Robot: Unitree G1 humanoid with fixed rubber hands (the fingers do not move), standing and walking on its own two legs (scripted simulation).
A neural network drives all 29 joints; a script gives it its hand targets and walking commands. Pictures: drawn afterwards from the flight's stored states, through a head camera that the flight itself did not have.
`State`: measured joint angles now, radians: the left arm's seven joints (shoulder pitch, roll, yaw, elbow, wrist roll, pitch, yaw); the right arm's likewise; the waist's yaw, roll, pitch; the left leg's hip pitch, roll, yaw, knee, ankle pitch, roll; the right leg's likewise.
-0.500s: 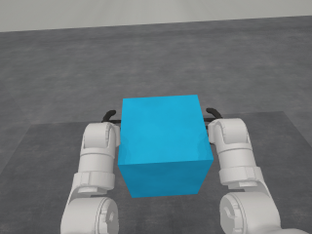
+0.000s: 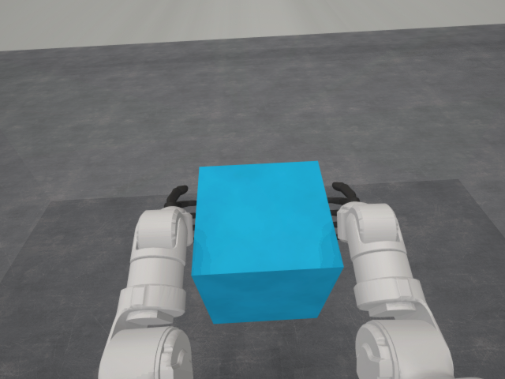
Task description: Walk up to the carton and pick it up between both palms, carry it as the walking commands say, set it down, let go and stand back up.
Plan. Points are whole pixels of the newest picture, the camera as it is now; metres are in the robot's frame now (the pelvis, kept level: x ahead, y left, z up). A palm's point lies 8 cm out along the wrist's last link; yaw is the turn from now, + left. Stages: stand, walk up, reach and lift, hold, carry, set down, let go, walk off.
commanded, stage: carry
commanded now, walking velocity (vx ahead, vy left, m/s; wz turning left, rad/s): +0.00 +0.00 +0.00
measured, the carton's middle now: (262, 247) +0.36 +0.00 +0.00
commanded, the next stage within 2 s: none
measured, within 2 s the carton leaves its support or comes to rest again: neither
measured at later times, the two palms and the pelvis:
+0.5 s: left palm (154, 237) +0.32 +0.17 +0.10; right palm (334, 229) +0.33 -0.12 +0.09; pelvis +0.01 +0.02 +0.01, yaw +3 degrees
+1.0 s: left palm (52, 260) +0.29 +0.32 +0.09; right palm (237, 246) +0.30 +0.04 +0.10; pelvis -0.01 +0.16 +0.01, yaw +2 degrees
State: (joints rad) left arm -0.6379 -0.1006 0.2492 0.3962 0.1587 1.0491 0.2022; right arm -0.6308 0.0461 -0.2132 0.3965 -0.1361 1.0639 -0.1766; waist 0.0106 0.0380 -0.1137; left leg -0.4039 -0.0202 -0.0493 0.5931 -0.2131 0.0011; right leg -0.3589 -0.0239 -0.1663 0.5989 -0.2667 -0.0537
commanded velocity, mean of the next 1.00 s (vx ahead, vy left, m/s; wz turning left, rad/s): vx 0.00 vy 0.23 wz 0.00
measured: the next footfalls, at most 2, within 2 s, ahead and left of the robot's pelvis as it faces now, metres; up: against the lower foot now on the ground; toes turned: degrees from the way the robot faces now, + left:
left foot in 0.70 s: +0.05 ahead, +0.24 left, +0.00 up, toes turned +6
right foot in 1.04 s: +0.03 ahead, +0.04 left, +0.00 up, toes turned -7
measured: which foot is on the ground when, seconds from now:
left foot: down 0.00-0.36, up 0.38-0.68, down 0.70-1.00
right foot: down 0.00-0.70, up 0.72-1.00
